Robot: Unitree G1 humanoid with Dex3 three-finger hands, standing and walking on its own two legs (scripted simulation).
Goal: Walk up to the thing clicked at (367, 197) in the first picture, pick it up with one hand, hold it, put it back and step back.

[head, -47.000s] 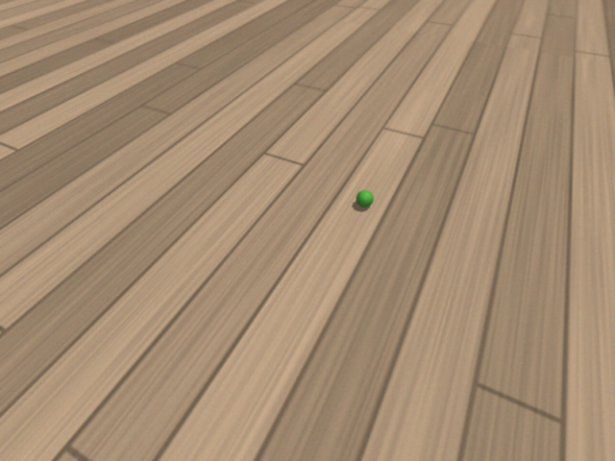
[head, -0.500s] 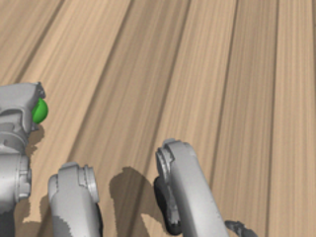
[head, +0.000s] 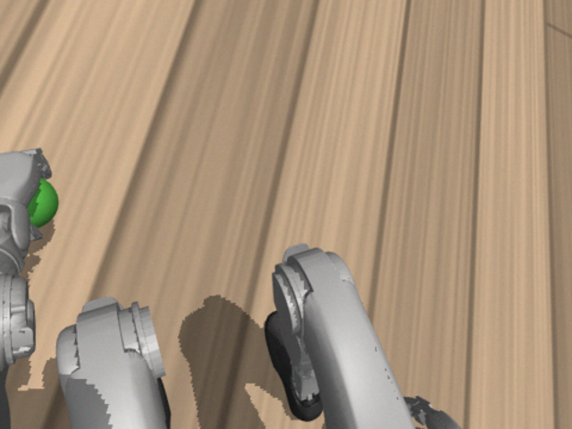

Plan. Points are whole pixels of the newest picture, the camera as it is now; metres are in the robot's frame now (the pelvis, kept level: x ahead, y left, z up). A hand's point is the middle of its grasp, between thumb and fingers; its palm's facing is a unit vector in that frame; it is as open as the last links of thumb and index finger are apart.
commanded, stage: rest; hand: left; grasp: from above
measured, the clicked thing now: (24, 201) +0.48 +0.26 -0.21
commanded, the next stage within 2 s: open in 1.30 s
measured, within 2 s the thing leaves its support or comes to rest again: rests again in 1.28 s
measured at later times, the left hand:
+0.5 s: hand (36, 208) +0.48 +0.25 -0.23, palm faces -0.46 -0.09 -0.88, open 10.5 cm
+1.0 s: hand (40, 208) +0.48 +0.25 -0.25, palm faces -0.46 -0.11 -0.88, open 10.4 cm
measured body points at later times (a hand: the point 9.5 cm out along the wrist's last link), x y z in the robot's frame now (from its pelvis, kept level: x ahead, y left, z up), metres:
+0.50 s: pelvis +0.00 +0.00 -0.01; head +0.28 +0.08 +0.34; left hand +0.50 +0.25 -0.18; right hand +0.02 -0.26 -0.09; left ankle +0.07 +0.13 -0.28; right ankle +0.10 -0.13 -0.28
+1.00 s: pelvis +0.00 +0.01 -0.01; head +0.28 +0.10 +0.33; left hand +0.50 +0.25 -0.20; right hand +0.01 -0.25 -0.07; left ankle +0.07 +0.13 -0.28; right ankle +0.10 -0.13 -0.28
